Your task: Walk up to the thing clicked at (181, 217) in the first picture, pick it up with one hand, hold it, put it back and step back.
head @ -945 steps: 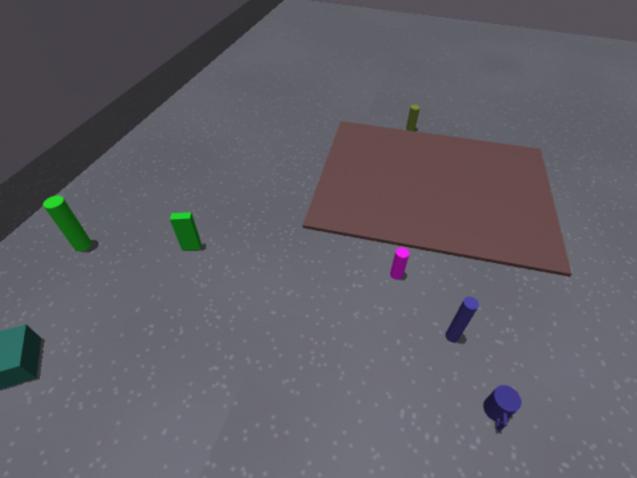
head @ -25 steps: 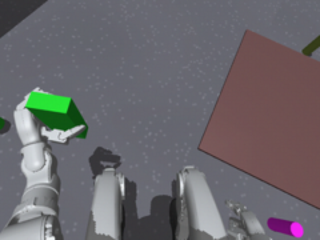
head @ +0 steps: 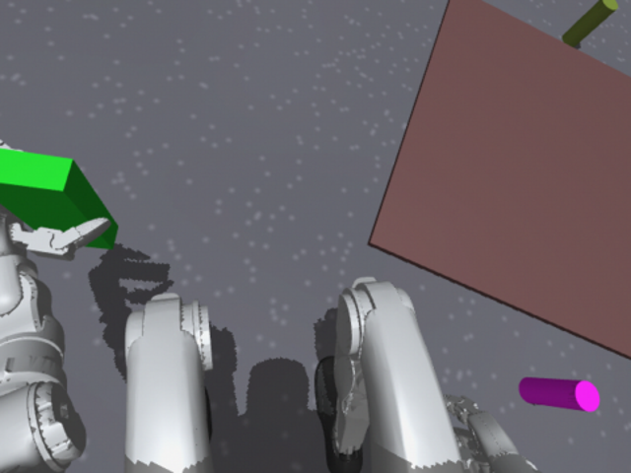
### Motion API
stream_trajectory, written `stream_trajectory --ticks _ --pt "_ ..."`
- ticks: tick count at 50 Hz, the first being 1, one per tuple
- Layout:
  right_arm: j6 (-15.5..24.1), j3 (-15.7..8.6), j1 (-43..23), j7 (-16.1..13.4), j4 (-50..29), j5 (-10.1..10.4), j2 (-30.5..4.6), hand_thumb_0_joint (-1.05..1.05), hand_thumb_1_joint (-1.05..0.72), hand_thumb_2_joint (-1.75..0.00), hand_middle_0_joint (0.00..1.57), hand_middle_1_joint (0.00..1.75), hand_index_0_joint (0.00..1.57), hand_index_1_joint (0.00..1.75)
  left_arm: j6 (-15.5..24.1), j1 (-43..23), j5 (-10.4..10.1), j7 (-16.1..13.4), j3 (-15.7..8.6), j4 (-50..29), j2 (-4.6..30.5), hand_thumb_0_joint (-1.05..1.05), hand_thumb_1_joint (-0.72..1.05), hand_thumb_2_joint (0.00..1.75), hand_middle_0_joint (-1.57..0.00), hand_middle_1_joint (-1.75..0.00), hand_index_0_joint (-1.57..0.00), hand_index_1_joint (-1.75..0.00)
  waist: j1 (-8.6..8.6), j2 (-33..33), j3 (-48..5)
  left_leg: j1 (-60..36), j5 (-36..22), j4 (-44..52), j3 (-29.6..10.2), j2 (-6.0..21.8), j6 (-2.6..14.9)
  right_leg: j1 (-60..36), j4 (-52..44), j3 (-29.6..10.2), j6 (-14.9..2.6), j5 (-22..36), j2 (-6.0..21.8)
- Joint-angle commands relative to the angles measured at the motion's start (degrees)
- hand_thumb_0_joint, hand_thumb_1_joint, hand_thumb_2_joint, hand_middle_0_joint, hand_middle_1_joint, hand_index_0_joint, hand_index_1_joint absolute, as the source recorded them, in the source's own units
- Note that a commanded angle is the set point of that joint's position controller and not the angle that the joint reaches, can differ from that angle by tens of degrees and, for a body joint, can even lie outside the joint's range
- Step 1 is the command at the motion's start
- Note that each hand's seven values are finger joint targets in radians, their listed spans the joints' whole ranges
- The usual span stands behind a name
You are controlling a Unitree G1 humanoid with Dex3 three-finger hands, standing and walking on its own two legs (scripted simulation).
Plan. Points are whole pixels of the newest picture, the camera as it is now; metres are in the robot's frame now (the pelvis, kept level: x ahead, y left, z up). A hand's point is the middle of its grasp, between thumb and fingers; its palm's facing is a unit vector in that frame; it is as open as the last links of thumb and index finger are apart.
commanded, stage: crouch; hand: left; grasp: from the side
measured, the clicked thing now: (60, 207) +0.43 +0.27 -0.07
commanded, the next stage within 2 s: lower in 0.52 s
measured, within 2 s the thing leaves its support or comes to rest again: neither
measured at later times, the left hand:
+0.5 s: hand (67, 215) +0.44 +0.28 -0.13, palm faces +0.33 -0.94 -0.03, open 9.3 cm
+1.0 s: hand (83, 232) +0.44 +0.28 -0.19, palm faces +0.33 -0.94 -0.01, open 9.3 cm
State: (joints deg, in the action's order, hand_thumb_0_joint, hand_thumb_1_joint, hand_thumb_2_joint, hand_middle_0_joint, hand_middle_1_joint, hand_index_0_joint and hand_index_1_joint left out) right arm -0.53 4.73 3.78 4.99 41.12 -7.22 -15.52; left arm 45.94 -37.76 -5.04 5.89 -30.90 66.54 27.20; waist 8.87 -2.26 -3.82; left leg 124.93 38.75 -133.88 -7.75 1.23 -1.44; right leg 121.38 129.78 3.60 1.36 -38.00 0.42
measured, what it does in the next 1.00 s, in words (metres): lowers itself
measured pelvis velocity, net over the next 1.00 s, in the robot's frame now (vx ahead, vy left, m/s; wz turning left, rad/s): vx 0.00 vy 0.01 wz -0.10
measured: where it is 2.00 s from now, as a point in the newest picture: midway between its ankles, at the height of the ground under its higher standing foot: (268, 451)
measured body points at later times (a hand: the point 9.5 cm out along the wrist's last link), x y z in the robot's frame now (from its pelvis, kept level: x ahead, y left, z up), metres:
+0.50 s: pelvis +0.00 +0.00 -0.04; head +0.22 +0.09 +0.34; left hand +0.42 +0.33 -0.12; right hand +0.11 -0.27 -0.14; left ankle +0.09 +0.13 -0.32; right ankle +0.11 -0.13 -0.32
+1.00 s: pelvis +0.00 +0.01 -0.06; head +0.24 +0.13 +0.30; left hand +0.42 +0.33 -0.19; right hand +0.12 -0.27 -0.14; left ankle +0.09 +0.13 -0.32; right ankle +0.11 -0.13 -0.32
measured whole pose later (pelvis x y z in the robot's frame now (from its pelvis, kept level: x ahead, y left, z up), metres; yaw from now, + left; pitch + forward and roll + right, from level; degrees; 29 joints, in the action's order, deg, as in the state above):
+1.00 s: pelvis +0.00 +0.01 -0.06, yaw -6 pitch +21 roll -12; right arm -2.2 15.3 -2.9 7.5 38.5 -13.9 -18.7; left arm 52.4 -35.5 -5.1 6.0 -35.1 70.4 36.6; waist 11.8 -8.7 8.6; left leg 130.4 40.3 -148.3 -14.9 0.4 -1.5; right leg 123.9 139.0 8.4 3.1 -37.5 -1.5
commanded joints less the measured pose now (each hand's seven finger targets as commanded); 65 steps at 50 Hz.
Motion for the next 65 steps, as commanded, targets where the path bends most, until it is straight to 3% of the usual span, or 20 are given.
stream_trajectory --ticks 1,6,9,10,17,21,27,30,31,34,37,38,40,44,46,49,52,60,63,65 --pt "0.5 -3.2 5.1 -0.7 -3.8 -0.6 -14.2 0.00 -0.91 -0.91 0.20 0.30 0.20 0.30 4.8 -16.4 -1.1 0.1 -2.1 -12.3 14.1 0.00 0.02 1.23 -1.29 -1.42 -1.31 -1.42 -0.97 14.1 -35.8 -24.6 -3.8 15.1 4.0 -0.3 1.66 -16.6 -11.0 4.2 -3.11 6.3 -2.2" --pt "-0.1 -2.3 5.3 -0.4 -3.0 -1.4 -14.7 0.00 -0.91 -0.91 0.20 0.30 0.20 0.30 5.5 -16.2 -1.1 -0.6 -3.2 -14.1 15.4 0.00 0.01 1.23 -1.28 -1.40 -1.29 -1.40 -0.56 14.5 -34.5 -22.9 -3.9 13.1 3.3 -0.1 1.56 -15.7 -9.0 4.9 -3.10 6.5 -2.5" --pt "-0.5 -1.8 5.5 -0.3 -2.1 -2.0 -15.1 0.00 -0.91 -0.90 0.20 0.30 0.20 0.30 5.5 -16.9 0.1 -0.6 -2.4 -13.3 16.2 0.00 0.06 1.24 -1.28 -1.41 -1.30 -1.41 0.47 15.8 -32.7 -22.1 -3.1 12.3 3.0 -0.1 1.47 -14.6 -8.4 5.4 -3.12 6.1 -2.6" --pt "-0.6 -1.7 5.2 -0.1 -2.2 -2.2 -15.4 0.00 -0.91 -0.91 0.20 0.30 0.20 0.30 5.5 -16.6 0.1 -0.3 -1.6 -13.5 15.1 0.00 0.06 1.23 -1.28 -1.41 -1.30 -1.41 0.62 16.5 -32.0 -22.9 -3.3 12.4 2.6 0.0 1.26 -13.5 -7.9 5.7 -3.20 6.3 -2.5" --pt "-1.3 -0.4 5.0 0.4 -2.5 -2.8 -16.5 0.00 -0.91 -0.91 0.20 0.30 0.20 0.30 5.4 -14.1 -1.8 0.5 -3.5 -13.1 16.5 0.00 0.07 1.25 -1.30 -1.43 -1.32 -1.43 1.00 15.0 -31.9 -20.0 -4.8 9.2 2.1 -0.1 1.48 -15.5 -6.4 6.4 -2.76 7.9 -2.8" --pt "-1.6 0.1 4.7 0.6 -2.5 -3.2 -17.2 0.00 -0.91 -0.90 0.20 0.30 0.20 0.30 5.5 -11.7 -1.5 1.1 -4.2 -12.9 17.8 0.00 0.11 1.25 -1.30 -1.43 -1.32 -1.42 0.77 15.1 -32.2 -20.2 -7.7 7.9 1.7 0.1 1.30 -16.1 -5.0 6.7 -2.73 10.1 -2.9" --pt "-1.9 0.5 4.2 0.7 -2.5 -3.8 -17.8 0.00 -0.91 -0.90 0.20 0.30 0.20 0.30 6.0 -12.2 -2.0 0.9 -5.2 -14.2 18.8 0.00 0.12 1.27 -1.30 -1.44 -1.32 -1.44 0.93 15.9 -31.5 -19.1 -7.1 6.3 1.7 0.2 1.37 -16.7 -4.7 6.7 -2.60 10.1 -3.3" --pt "-2.0 0.7 3.7 0.7 -2.7 -4.1 -18.0 0.00 -0.91 -0.91 0.20 0.30 0.20 0.30 6.4 -12.8 -1.9 0.8 -4.9 -15.0 19.6 0.00 0.11 1.26 -1.31 -1.44 -1.33 -1.44 1.16 16.5 -31.8 -18.9 -6.6 5.8 1.6 0.3 1.41 -16.7 -4.6 6.8 -2.56 9.9 -3.3" --pt "-2.1 0.7 3.3 0.8 -2.7 -4.1 -18.1 0.00 -0.91 -0.91 0.20 0.30 0.20 0.30 6.5 -12.7 -1.7 1.1 -3.8 -14.3 18.3 0.00 0.13 1.26 -1.30 -1.44 -1.33 -1.43 1.89 16.7 -29.8 -18.8 -5.8 6.1 1.2 0.4 1.31 -14.9 -4.1 7.2 -2.71 9.3 -3.2" --pt "-2.2 1.3 3.0 0.9 -2.7 -4.4 -18.1 0.00 -0.92 -0.90 0.20 0.30 0.20 0.30 6.4 -10.6 -1.1 0.9 -3.8 -10.8 18.8 0.00 0.06 1.22 -1.32 -1.45 -1.34 -1.44 2.22 14.9 -27.9 -16.3 -4.1 5.2 1.2 0.4 1.57 -14.9 -4.4 7.4 -2.59 8.0 -3.6" --pt "-1.9 2.7 2.1 1.3 -3.4 -4.7 -18.5 0.00 -0.91 -0.90 0.20 0.30 0.20 0.30 7.5 -10.2 -2.4 0.8 -3.4 -8.2 17.2 0.00 0.08 1.21 -1.31 -1.44 -1.34 -1.43 3.40 12.9 -25.8 -15.5 -3.9 4.6 0.2 0.4 1.56 -14.7 -4.0 8.4 -2.45 7.9 -3.7" --pt "-1.9 2.7 2.3 1.3 -3.3 -4.8 -19.1 0.00 -0.91 -0.90 0.20 0.30 0.20 0.30 7.8 -9.5 -2.7 0.8 -4.5 -7.5 18.0 0.00 0.09 1.22 -1.32 -1.45 -1.35 -1.44 3.04 12.5 -26.5 -16.3 -5.3 4.1 0.0 0.4 1.46 -15.5 -3.7 8.6 -2.41 9.1 -3.7" --pt "-1.7 3.3 0.8 1.3 -3.8 -5.2 -19.7 0.00 -0.91 -0.90 0.20 0.30 0.20 0.30 8.7 -11.0 -2.1 0.8 -3.8 -7.2 19.1 0.00 0.12 1.22 -1.32 -1.45 -1.35 -1.44 3.72 13.9 -24.9 -17.1 -4.7 4.4 -0.7 0.7 1.24 -13.8 -2.8 9.2 -2.54 8.3 -3.6" --pt "-1.9 4.2 -0.6 1.5 -4.3 -6.3 -20.5 0.00 -0.91 -0.90 0.20 0.30 0.20 0.30 10.5 -11.6 -1.0 0.1 -4.9 -7.4 22.7 0.00 0.10 1.21 -1.30 -1.43 -1.33 -1.42 3.27 16.7 -24.9 -19.0 -5.4 4.1 -1.0 1.0 0.80 -13.8 -2.0 9.4 -2.70 8.8 -3.8" --pt "-1.8 5.1 -0.7 1.6 -4.5 -6.8 -20.7 0.00 -0.91 -0.90 0.20 0.30 0.20 0.30 11.6 -12.7 -1.2 -0.3 -5.3 -7.9 23.3 0.00 0.11 1.21 -1.30 -1.43 -1.33 -1.42 4.30 17.5 -25.6 -19.5 -5.6 3.4 -1.3 1.2 0.68 -15.0 -1.9 9.7 -2.54 9.4 -3.9" --pt "-1.9 6.0 -1.1 1.7 -4.3 -7.7 -21.2 0.00 -0.92 -0.90 0.20 0.30 0.20 0.30 12.7 -12.2 -1.1 -0.6 -6.4 -7.8 25.5 0.00 0.09 1.20 -1.30 -1.42 -1.32 -1.41 4.14 19.3 -26.1 -20.7 -7.4 2.7 -1.4 1.3 0.46 -16.0 -1.5 9.6 -2.54 11.0 -3.9" --pt "-2.0 6.8 -2.1 1.8 -4.5 -8.2 -22.0 0.00 -0.92 -0.91 0.20 0.30 0.20 0.30 13.2 -12.1 -0.7 -1.2 -5.5 -5.9 24.6 0.00 0.10 1.19 -1.29 -1.41 -1.32 -1.39 5.30 22.0 -23.6 -22.4 -7.9 4.0 -2.7 1.6 -0.30 -14.0 -0.2 10.8 -2.82 11.1 -3.8" --pt "-2.4 8.6 -3.3 2.2 -5.4 -9.2 -23.1 0.00 -0.92 -0.90 0.20 0.30 0.20 0.30 13.6 -9.1 -0.6 -2.1 -4.2 -1.9 23.6 0.00 0.11 1.19 -1.26 -1.39 -1.29 -1.37 6.62 19.4 -21.3 -21.8 -10.2 2.4 -3.7 1.8 -0.16 -15.8 -0.1 12.0 -2.33 13.6 -4.0" --pt "-2.5 9.3 -3.9 2.4 -6.0 -9.4 -23.2 0.00 -0.91 -0.90 0.20 0.30 0.20 0.30 13.9 -9.3 -0.9 -3.0 -5.0 -1.6 24.8 0.00 0.11 1.20 -1.25 -1.39 -1.28 -1.38 6.53 17.6 -21.8 -20.9 -9.7 1.7 -4.0 1.9 0.07 -16.9 -0.5 12.1 -2.14 13.4 -4.4" --pt "-2.5 9.8 -4.7 2.3 -6.2 -9.6 -23.5 0.00 -0.91 -0.90 0.20 0.30 0.20 0.30 14.5 -10.9 -0.9 -3.4 -4.6 -1.4 25.4 0.00 0.13 1.21 -1.26 -1.40 -1.29 -1.38 7.42 18.0 -19.7 -19.4 -8.1 1.8 -4.3 1.9 0.15 -16.5 -0.4 12.4 -2.15 12.6 -4.4"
